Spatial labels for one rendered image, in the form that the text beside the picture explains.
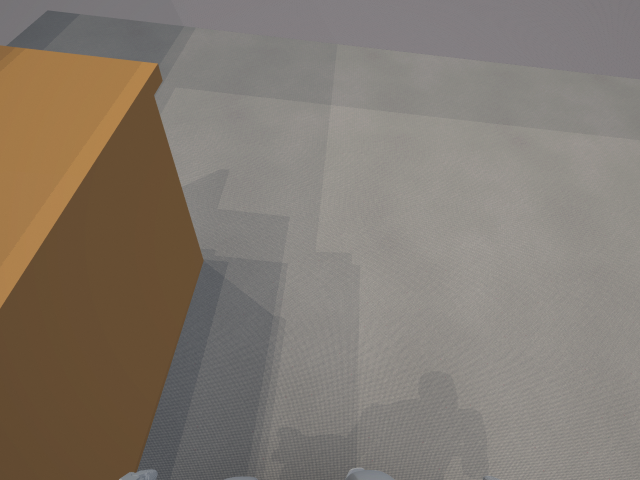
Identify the right robot shin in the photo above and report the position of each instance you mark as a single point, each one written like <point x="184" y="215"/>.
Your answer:
<point x="354" y="470"/>

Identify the table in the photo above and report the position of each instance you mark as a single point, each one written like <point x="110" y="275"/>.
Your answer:
<point x="99" y="261"/>

